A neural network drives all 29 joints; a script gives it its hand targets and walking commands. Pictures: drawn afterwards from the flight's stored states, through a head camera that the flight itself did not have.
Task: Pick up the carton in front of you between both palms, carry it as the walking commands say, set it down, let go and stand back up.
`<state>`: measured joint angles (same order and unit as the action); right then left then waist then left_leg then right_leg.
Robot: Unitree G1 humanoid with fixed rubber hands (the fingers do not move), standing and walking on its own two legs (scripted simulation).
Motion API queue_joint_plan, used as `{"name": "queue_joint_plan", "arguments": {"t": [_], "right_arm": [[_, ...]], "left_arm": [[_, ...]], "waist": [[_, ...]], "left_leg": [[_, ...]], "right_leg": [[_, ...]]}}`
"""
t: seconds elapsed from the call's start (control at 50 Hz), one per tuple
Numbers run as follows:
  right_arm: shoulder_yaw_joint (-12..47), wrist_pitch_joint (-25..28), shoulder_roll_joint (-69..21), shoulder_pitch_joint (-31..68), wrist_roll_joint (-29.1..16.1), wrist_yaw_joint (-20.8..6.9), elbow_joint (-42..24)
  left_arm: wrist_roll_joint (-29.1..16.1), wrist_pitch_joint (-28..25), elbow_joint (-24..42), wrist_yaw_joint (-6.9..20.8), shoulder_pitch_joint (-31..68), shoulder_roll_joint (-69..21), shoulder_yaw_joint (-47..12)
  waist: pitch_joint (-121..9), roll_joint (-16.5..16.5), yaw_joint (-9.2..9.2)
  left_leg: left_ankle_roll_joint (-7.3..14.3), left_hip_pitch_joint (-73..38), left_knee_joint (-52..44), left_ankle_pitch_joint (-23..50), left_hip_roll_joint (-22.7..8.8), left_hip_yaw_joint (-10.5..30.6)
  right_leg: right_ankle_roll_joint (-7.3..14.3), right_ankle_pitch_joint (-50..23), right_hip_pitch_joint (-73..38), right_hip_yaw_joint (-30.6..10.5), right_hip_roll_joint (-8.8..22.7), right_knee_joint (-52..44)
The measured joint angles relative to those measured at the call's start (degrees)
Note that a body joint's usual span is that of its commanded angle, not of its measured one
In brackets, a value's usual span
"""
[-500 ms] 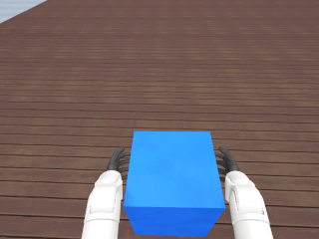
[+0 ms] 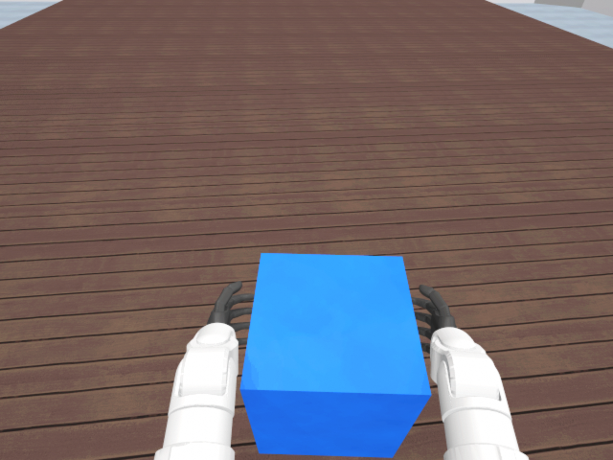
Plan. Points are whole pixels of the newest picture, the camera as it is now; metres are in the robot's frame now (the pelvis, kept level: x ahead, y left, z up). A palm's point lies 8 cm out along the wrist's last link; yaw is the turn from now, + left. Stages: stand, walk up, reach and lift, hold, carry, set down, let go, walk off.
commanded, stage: hold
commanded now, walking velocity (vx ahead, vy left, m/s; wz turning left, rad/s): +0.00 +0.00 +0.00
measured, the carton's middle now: (328, 358) +0.30 +0.00 -0.04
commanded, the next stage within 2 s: set down in 0.20 s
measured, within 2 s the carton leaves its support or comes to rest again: neither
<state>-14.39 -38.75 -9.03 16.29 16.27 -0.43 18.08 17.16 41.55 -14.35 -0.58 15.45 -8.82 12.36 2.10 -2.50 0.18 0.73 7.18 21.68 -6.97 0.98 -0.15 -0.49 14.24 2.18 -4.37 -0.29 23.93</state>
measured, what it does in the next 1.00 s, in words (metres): lowers itself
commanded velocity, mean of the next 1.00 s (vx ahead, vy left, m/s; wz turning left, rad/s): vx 0.00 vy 0.00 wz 0.00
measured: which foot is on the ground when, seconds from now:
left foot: down 0.00-1.00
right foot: down 0.00-1.00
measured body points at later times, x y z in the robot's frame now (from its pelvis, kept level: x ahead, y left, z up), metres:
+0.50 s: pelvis +0.01 +0.00 -0.01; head +0.01 +0.02 +0.44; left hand +0.34 +0.16 +0.01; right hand +0.34 -0.14 +0.01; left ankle +0.06 +0.11 -0.74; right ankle +0.00 -0.13 -0.74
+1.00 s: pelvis -0.03 -0.01 -0.11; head +0.19 +0.02 +0.28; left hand +0.38 +0.18 -0.19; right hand +0.39 -0.12 -0.18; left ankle +0.06 +0.11 -0.74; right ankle +0.00 -0.13 -0.74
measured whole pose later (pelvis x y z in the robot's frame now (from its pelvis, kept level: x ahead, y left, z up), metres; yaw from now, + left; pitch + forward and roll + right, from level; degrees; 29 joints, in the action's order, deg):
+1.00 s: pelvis -0.03 -0.01 -0.11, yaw -1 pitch +34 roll -2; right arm -22.6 -10.3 -9.7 37.1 11.1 5.1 29.9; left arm 14.9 12.1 -29.0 2.5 38.1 -4.4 25.4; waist -5.2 -3.6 3.1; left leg -1.8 77.9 60.9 -16.5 1.4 4.9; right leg -0.9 24.6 72.8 -4.3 -5.8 63.9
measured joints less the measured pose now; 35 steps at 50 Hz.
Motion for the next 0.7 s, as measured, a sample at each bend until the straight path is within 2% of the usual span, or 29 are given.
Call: {"name": "queue_joint_plan", "arguments": {"t": [0.28, 0.4, 0.5, 0.58, 0.7], "right_arm": [[-1.5, -0.2, -0.3, 1.2, 1.0, -0.5, 1.1], [-5.4, 1.8, -1.5, 5.0, 3.5, -0.7, 5.4], [-11.3, 6.7, -3.4, 9.9, 7.0, -0.8, 10.3], [-13.9, 12.4, -4.5, 12.7, 9.0, -0.4, 12.3], [-12.4, 22.7, -4.5, 13.8, 6.1, 1.9, 13.1]], "left_arm": [[0.2, -0.1, -1.4, 0.4, 1.3, -0.3, 1.2], [2.5, -2.4, -6.1, 0.9, 5.3, -1.5, 5.9], [5.6, -7.4, -11.9, 2.9, 10.6, -1.6, 11.9], [7.3, -13.3, -14.7, 4.2, 13.5, -0.8, 14.2], [5.2, -24.0, -15.8, 4.5, 14.6, 1.4, 13.7]], "waist": [[-1.0, -0.2, 0.1], [-0.6, -0.3, 0.63], [0.8, -0.6, 1.42], [2.2, -0.6, 2.13], [3.0, -0.5, 2.44]], "left_leg": [[0.9, -0.5, -0.4, -0.7, 1.0, -0.2], [0.6, 1.2, 1.3, -1.7, 0.9, 0.0], [0.2, 6.6, 5.4, -3.1, 0.7, 0.6], [-0.4, 14.7, 9.6, -3.9, 0.3, 1.5], [-1.4, 31.9, 16.5, -4.4, -0.2, 3.5]], "right_leg": [[-0.5, 0.1, -0.5, -2.2, 0.3, -1.1], [-0.4, 1.1, 1.4, -2.4, -0.1, 0.9], [-0.3, 2.9, 6.9, -2.1, -0.8, 5.5], [0.0, 3.9, 14.8, -1.3, -1.6, 9.8], [0.6, 4.8, 31.6, 0.2, -3.0, 16.9]]}}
